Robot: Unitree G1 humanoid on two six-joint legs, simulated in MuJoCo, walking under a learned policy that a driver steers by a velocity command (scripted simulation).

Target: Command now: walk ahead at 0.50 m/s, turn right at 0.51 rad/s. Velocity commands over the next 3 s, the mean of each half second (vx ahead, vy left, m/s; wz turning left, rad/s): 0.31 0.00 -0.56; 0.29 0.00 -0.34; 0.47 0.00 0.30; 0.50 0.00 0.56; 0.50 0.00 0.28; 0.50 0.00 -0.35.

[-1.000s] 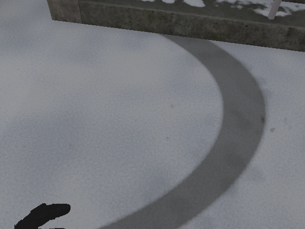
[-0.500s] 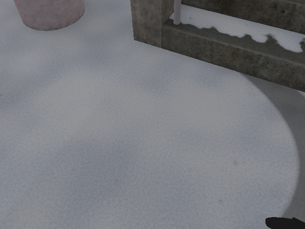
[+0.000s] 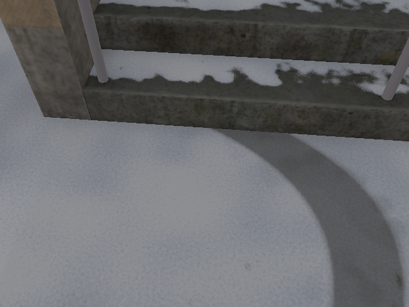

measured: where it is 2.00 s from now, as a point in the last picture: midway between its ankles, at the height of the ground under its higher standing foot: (273, 206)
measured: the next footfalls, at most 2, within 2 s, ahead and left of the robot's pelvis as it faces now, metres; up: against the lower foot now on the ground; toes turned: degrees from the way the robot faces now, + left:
right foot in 0.14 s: +0.25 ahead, -0.14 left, +0.00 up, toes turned -9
left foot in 0.64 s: +0.42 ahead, +0.02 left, +0.00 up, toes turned -29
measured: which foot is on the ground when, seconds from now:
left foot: down 0.00-0.16, up 0.18-0.62, down 0.64-1.00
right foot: up 0.00-0.12, down 0.14-0.64, up 0.66-1.00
